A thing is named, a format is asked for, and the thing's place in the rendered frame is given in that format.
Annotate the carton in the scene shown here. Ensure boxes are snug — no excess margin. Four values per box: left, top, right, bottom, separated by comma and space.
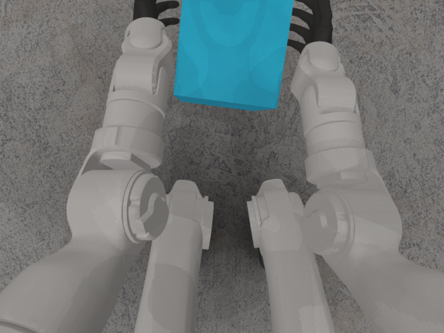
173, 0, 294, 111

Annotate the robot left upper arm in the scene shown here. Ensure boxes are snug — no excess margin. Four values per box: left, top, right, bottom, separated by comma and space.
0, 169, 169, 333

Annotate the robot left forearm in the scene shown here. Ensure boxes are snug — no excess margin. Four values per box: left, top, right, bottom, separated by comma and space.
67, 17, 175, 220

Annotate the robot left hand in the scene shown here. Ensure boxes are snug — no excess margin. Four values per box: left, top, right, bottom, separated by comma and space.
133, 0, 180, 27

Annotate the left robot shin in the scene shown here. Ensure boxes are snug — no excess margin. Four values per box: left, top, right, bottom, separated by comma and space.
166, 180, 203, 208

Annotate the robot right forearm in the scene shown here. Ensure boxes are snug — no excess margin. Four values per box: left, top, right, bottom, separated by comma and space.
290, 42, 393, 201

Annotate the right robot thigh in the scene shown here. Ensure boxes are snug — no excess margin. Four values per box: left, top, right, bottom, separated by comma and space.
246, 188, 336, 333

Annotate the robot right upper arm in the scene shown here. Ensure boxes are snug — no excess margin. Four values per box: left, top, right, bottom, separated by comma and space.
301, 187, 444, 333

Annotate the robot right hand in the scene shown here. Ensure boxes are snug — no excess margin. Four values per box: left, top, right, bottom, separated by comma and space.
287, 0, 333, 54

